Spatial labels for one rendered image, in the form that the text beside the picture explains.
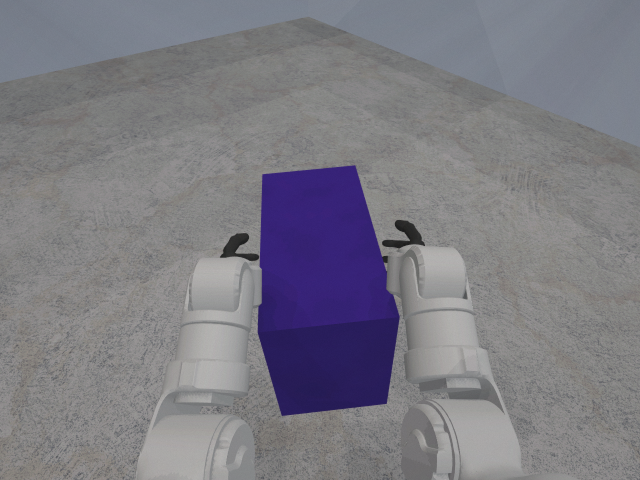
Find robot right hand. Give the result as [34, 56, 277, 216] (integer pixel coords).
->
[382, 220, 425, 272]

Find robot left hand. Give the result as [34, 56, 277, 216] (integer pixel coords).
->
[220, 233, 259, 261]

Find right robot forearm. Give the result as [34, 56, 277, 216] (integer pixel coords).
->
[386, 244, 521, 455]

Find robot left upper arm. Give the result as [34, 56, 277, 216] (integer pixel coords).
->
[137, 414, 255, 480]

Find carton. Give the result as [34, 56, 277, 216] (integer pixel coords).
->
[258, 165, 400, 416]

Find robot right upper arm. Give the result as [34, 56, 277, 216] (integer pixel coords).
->
[401, 399, 579, 480]

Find left robot forearm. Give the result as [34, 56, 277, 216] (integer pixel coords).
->
[136, 257, 262, 480]

